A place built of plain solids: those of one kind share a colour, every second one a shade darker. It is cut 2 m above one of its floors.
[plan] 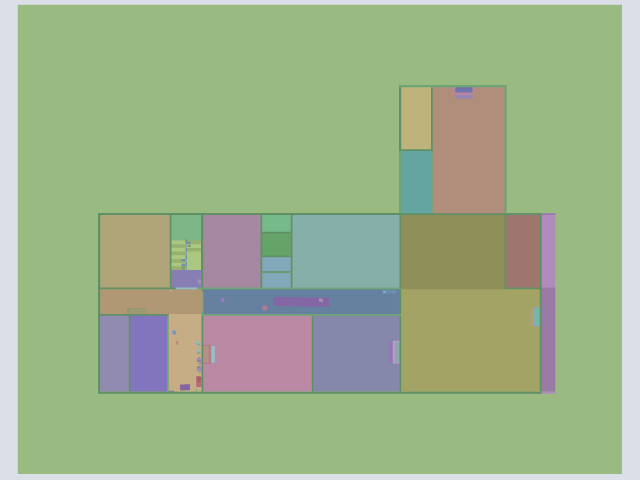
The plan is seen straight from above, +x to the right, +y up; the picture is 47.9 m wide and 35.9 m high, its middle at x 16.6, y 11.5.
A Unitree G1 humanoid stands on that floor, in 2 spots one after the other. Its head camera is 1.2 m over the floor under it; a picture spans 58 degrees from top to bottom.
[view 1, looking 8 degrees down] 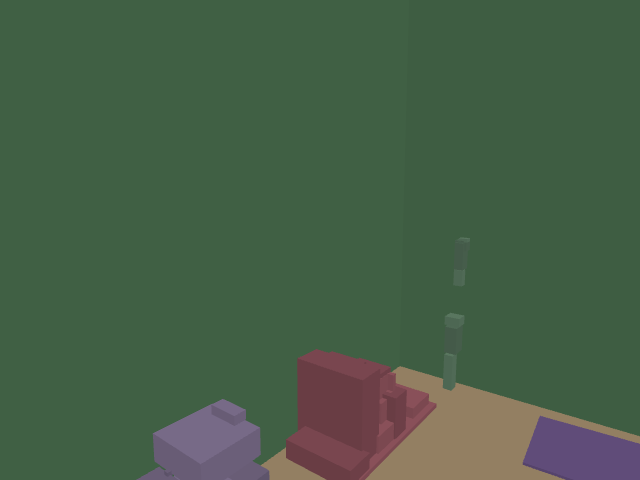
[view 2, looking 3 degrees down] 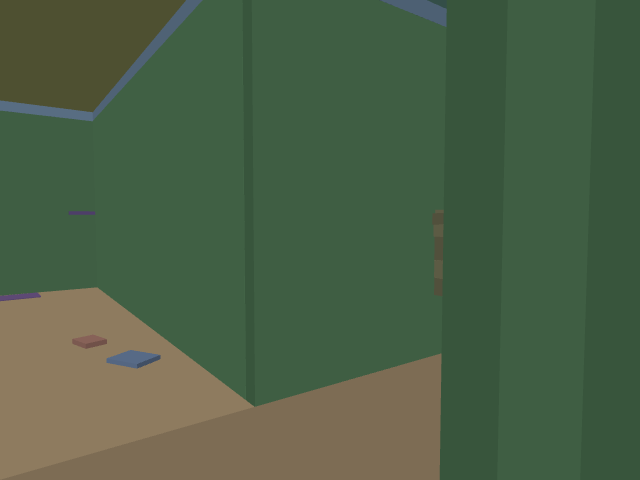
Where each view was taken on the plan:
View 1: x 6.51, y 2.58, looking -52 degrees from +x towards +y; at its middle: wall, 2.03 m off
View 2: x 6.53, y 8.38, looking -126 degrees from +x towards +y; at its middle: wall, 2.99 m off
